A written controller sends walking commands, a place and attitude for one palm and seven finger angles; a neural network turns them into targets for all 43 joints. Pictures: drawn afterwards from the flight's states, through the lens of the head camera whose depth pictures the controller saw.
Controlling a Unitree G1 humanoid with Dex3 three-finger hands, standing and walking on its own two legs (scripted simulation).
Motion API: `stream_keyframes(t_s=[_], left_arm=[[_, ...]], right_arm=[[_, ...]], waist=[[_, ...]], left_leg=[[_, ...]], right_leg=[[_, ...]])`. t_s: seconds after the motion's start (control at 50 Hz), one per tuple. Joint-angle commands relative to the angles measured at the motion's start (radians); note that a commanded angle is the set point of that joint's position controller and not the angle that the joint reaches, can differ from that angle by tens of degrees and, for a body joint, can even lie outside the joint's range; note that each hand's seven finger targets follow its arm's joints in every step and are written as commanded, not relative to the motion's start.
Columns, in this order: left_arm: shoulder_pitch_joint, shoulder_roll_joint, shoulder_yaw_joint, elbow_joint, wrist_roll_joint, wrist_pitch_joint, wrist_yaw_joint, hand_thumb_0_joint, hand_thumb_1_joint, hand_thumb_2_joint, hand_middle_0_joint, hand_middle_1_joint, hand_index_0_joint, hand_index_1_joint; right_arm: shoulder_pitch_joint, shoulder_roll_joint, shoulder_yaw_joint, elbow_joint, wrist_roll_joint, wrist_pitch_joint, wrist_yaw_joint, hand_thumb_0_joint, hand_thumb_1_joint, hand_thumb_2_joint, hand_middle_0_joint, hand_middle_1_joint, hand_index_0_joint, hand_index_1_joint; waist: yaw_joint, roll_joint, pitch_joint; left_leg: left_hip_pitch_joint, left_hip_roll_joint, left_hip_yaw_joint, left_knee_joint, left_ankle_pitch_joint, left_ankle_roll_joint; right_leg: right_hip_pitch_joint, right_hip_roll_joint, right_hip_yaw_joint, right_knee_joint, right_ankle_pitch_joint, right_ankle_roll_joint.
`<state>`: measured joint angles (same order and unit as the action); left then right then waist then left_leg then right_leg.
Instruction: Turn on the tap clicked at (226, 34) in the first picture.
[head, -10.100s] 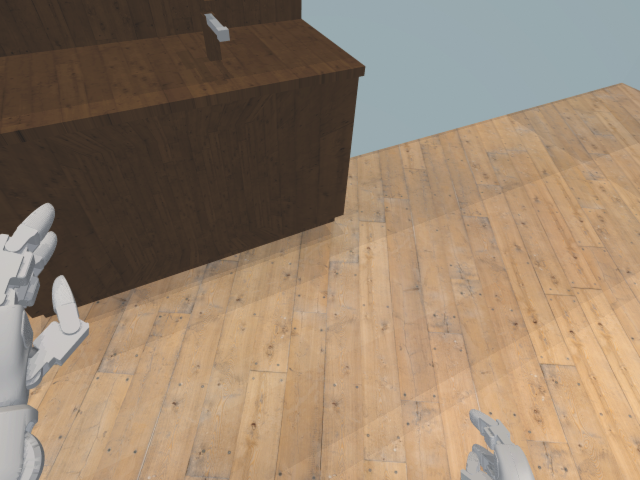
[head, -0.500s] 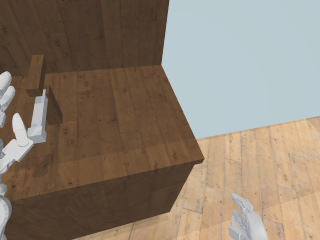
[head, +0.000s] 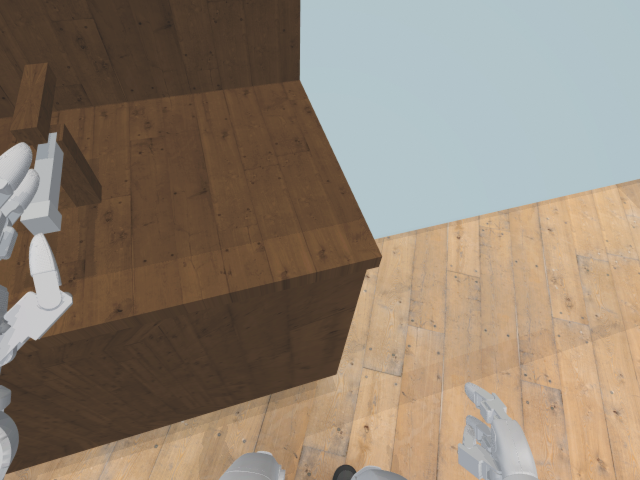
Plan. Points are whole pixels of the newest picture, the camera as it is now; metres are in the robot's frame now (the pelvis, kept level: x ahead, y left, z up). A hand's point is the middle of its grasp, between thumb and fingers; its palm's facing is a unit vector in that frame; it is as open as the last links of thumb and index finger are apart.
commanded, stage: come to a stop and stand still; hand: left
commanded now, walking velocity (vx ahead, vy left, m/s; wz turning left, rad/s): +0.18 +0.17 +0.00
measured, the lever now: (42, 218) +0.35 +0.37 +0.10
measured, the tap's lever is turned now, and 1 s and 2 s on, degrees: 0 0 0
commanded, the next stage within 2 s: look again from close up in 1.66 s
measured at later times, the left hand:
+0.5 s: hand (0, 358) +0.17 +0.26 +0.18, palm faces +0.49 -0.82 -0.30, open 7.4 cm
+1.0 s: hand (2, 337) +0.19 +0.28 +0.17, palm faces +0.47 -0.82 -0.32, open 7.4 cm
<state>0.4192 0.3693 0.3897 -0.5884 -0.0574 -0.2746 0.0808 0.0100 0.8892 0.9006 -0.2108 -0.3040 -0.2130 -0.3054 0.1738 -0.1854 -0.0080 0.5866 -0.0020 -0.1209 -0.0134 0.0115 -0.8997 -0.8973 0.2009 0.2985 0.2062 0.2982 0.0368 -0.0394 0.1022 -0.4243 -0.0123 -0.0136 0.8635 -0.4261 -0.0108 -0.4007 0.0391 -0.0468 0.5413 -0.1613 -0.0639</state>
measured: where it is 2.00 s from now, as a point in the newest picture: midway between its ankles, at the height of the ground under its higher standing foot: outside the picture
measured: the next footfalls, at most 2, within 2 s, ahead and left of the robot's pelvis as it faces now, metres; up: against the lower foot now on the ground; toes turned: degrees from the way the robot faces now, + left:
left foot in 0.14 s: -0.03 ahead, +0.12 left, +0.00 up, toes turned +5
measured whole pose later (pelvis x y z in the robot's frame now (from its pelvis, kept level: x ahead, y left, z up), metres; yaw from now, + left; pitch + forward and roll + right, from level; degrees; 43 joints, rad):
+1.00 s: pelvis -0.02 +0.01 +0.01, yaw +2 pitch -2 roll +1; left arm 0.34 0.33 0.36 -0.33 -0.04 -0.25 0.08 0.01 0.89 0.90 -0.21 -0.30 -0.21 -0.31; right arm 0.27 -0.24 0.01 0.63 0.01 -0.19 -0.02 0.01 -0.90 -0.90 0.20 0.30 0.20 0.30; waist 0.06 -0.04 0.04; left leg -0.09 -0.01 0.02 0.45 -0.33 0.01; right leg -0.30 0.03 -0.01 0.42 -0.08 -0.04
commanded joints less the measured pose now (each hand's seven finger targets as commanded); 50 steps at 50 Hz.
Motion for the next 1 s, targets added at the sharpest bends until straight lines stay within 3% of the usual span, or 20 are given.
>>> stream_keyframes(t_s=[0.0,0.06,0.14,0.16,0.18,0.2,0.26,0.4,0.48,0.5,0.52,0.54,0.56,0.58,0.6,0.66,0.72,0.74,0.86,0.98], left_arm=[[0.048,0.171,0.138,-0.104,-0.003,0.007,0.061,0.0,0.9,0.9,-0.2,-0.3,-0.2,-0.3],[0.04,0.166,0.122,-0.102,0.012,0.004,0.073,0.0,0.9,0.9,-0.2,-0.3,-0.2,-0.3],[-0.053,0.164,0.08,-0.175,0.023,-0.01,0.074,0.0,0.9,0.9,-0.2,-0.3,-0.2,-0.3],[-0.025,0.171,0.089,-0.152,0.025,-0.001,0.07,0.0,0.9,0.9,-0.2,-0.3,-0.2,-0.3],[-0.043,0.19,0.102,-0.166,0.024,0.008,0.061,0.0,0.9,0.9,-0.2,-0.3,-0.2,-0.3],[-0.083,0.148,0.059,-0.164,0.032,0.014,0.057,0.0,0.9,0.9,-0.2,-0.3,-0.2,-0.3],[-0.155,0.13,0.038,-0.057,0.041,0.027,0.049,0.0,0.9,0.9,-0.2,-0.3,-0.2,-0.3],[-0.247,0.098,-0.003,0.063,0.044,0.047,0.025,0.0,0.9,0.9,-0.2,-0.3,-0.2,-0.3],[-0.274,0.142,0.028,0.015,0.044,0.038,0.016,0.0,0.9,0.9,-0.2,-0.3,-0.2,-0.3],[-1.154,0.827,0.499,-0.146,0.155,-0.05,0.036,0.0,0.9,0.9,-0.2,-0.3,-0.2,-0.3],[-0.623,0.304,0.153,0.329,0.079,-0.039,-0.018,0.0,0.9,0.9,-0.2,-0.3,-0.2,-0.3],[-0.443,0.25,0.113,0.149,0.048,-0.051,-0.008,0.0,0.9,0.9,-0.2,-0.3,-0.2,-0.3],[-0.333,0.195,0.073,0.189,0.019,-0.042,0.001,0.0,0.9,0.9,-0.2,-0.3,-0.2,-0.3],[-0.304,0.159,0.041,0.092,0.011,-0.061,-0.002,0.0,0.9,0.9,-0.2,-0.3,-0.2,-0.3],[-0.221,0.177,0.067,0.015,0.006,-0.08,0.006,0.0,0.9,0.9,-0.2,-0.3,-0.2,-0.3],[-0.084,0.184,0.085,-0.025,0.006,-0.091,0.013,0.0,0.9,0.9,-0.2,-0.3,-0.2,-0.3],[-0.057,0.222,0.149,0.044,-0.006,-0.063,0.017,0.0,0.9,0.9,-0.2,-0.3,-0.2,-0.3],[-0.079,0.227,0.159,0.055,-0.01,-0.059,0.016,0.0,0.9,0.9,-0.2,-0.3,-0.2,-0.3],[-0.182,0.178,0.078,0.045,0.005,-0.054,0.008,0.0,0.9,0.9,-0.2,-0.3,-0.2,-0.3],[-0.259,0.164,0.029,-0.065,0.027,-0.048,0.017,0.0,0.9,0.9,-0.2,-0.3,-0.2,-0.3]], right_arm=[[-0.047,-0.087,-0.014,-0.152,0.002,-0.037,-0.026,0.0,-0.9,-0.9,0.2,0.3,0.2,0.3],[-0.019,-0.108,-0.021,-0.132,-0.009,-0.041,-0.043,0.0,-0.9,-0.9,0.2,0.3,0.2,0.3],[-0.014,-0.158,-0.051,-0.148,0.008,-0.077,-0.053,0.0,-0.9,-0.9,0.2,0.3,0.2,0.3],[-0.01,-0.17,-0.063,-0.153,0.018,-0.078,-0.049,0.0,-0.9,-0.9,0.2,0.3,0.2,0.3],[-0.035,-0.152,-0.043,-0.14,0.019,-0.077,-0.046,0.0,-0.9,-0.9,0.2,0.3,0.2,0.3],[-0.042,-0.137,-0.036,-0.145,0.019,-0.071,-0.043,0.0,-0.9,-0.9,0.2,0.3,0.2,0.3],[-0.016,-0.153,-0.055,-0.132,0.023,-0.071,-0.027,0.0,-0.9,-0.9,0.2,0.3,0.2,0.3],[-0.02,-0.143,-0.044,-0.12,0.021,-0.06,-0.01,0.0,-0.9,-0.9,0.2,0.3,0.2,0.3],[-0.022,-0.142,-0.047,-0.126,0.012,-0.064,0.001,0.0,-0.9,-0.9,0.2,0.3,0.2,0.3],[0.093,-0.113,-0.007,-0.055,-0.047,-0.133,-0.019,0.0,-0.9,-0.9,0.2,0.3,0.2,0.3],[0.03,-0.049,0.002,-0.039,-0.037,-0.144,-0.012,0.0,-0.9,-0.9,0.2,0.3,0.2,0.3],[0.037,-0.069,0.001,-0.097,-0.009,-0.132,-0.001,0.0,-0.9,-0.9,0.2,0.3,0.2,0.3],[0.009,-0.101,-0.002,-0.103,-0.001,-0.128,0.003,0.0,-0.9,-0.9,0.2,0.3,0.2,0.3],[-0.02,-0.095,-0.012,-0.124,0.002,-0.132,0.013,0.0,-0.9,-0.9,0.2,0.3,0.2,0.3],[-0.005,-0.114,-0.018,-0.127,-0.003,-0.13,0.02,0.0,-0.9,-0.9,0.2,0.3,0.2,0.3],[-0.009,-0.117,-0.014,-0.135,0.001,-0.124,0.024,0.0,-0.9,-0.9,0.2,0.3,0.2,0.3],[0.0,-0.124,-0.021,-0.14,0.01,-0.113,0.003,0.0,-0.9,-0.9,0.2,0.3,0.2,0.3],[0.002,-0.128,-0.024,-0.14,0.012,-0.113,-0.004,0.0,-0.9,-0.9,0.2,0.3,0.2,0.3],[0.001,-0.138,-0.02,-0.126,0.01,-0.117,-0.02,0.0,-0.9,-0.9,0.2,0.3,0.2,0.3],[-0.015,-0.142,-0.018,-0.126,0.006,-0.137,-0.003,0.0,-0.9,-0.9,0.2,0.3,0.2,0.3]], waist=[[-0.01,-0.083,-0.271],[-0.02,-0.048,-0.277],[-0.009,0.11,-0.217],[0.001,0.081,-0.222],[-0.002,0.239,-0.198],[-0.014,0.262,-0.131],[-0.016,0.129,-0.059],[-0.03,0.14,0.05],[-0.028,0.02,0.05],[0.002,-0.041,0.095],[0.002,-0.02,-0.155],[-0.007,-0.005,-0.071],[-0.007,0.13,-0.147],[-0.004,0.199,-0.176],[0.009,0.202,-0.216],[0.024,0.008,-0.231],[0.008,-0.195,-0.219],[0.001,-0.201,-0.214],[-0.004,0.088,-0.128],[0.001,0.094,-0.155]], left_leg=[[0.073,0.016,0.01,-0.052,-0.043,0.009],[0.221,-0.035,0.091,-0.398,0.03,0.033],[0.215,0.122,-0.022,-0.577,0.206,0.082],[0.212,0.145,-0.019,-0.556,0.25,0.08],[0.171,0.171,-0.045,-0.609,0.177,0.086],[0.039,0.196,-0.083,-0.63,0.122,0.096],[-0.061,0.182,-0.046,-0.587,0.043,0.096],[-0.157,0.168,-0.069,-0.585,-0.267,0.116],[-0.062,0.058,0.012,-0.422,-0.193,0.086],[-0.034,0.007,0.108,-0.252,0.198,0.049],[0.088,-0.026,-0.022,-0.289,0.111,0.046],[0.15,-0.013,0.025,-0.31,0.109,0.033],[0.215,-0.009,0.045,-0.392,0.029,0.037],[0.225,-0.006,0.056,-0.441,0.026,0.046],[0.181,0.011,0.036,-0.469,0.013,0.055],[0.077,0.02,0.02,-0.495,-0.061,0.076],[0.124,0.017,0.012,-0.477,-0.012,0.065],[0.146,0.014,0.011,-0.469,0.005,0.063],[0.155,0.023,-0.002,-0.528,0.008,0.069],[0.162,0.024,0.013,-0.536,0.123,0.05]], right_leg=[[0.134,-0.337,0.342,-0.292,-0.225,-0.092],[0.148,-0.234,0.232,-0.292,-0.338,-0.008],[0.254,-0.086,0.099,-0.094,-0.14,0.061],[0.272,-0.074,0.078,-0.064,-0.095,0.066],[0.236,-0.074,0.058,0.015,-0.121,0.065],[0.29,-0.068,0.025,0.069,-0.106,0.069],[0.348,-0.054,0.013,0.048,-0.1,0.066],[0.305,-0.012,0.015,0.054,-0.218,0.061],[0.202,-0.063,0.159,-0.144,-0.366,0.041],[0.167,-0.043,0.212,-0.119,0.004,0.032],[0.247,-0.192,0.296,-0.13,0.189,-0.066],[0.215,-0.194,0.355,-0.209,0.289,-0.029],[0.24,-0.188,0.289,-0.22,0.05,-0.009],[0.252,-0.16,0.282,-0.172,-0.032,-0.004],[0.325,-0.145,0.267,-0.164,-0.094,0.026],[0.414,-0.119,0.245,-0.209,-0.241,0.071],[0.338,-0.12,0.216,-0.256,-0.284,0.046],[0.3,-0.134,0.225,-0.279,-0.309,0.041],[0.23,-0.107,0.219,-0.257,-0.279,0.045],[0.32,-0.082,0.18,-0.194,-0.085,0.044]])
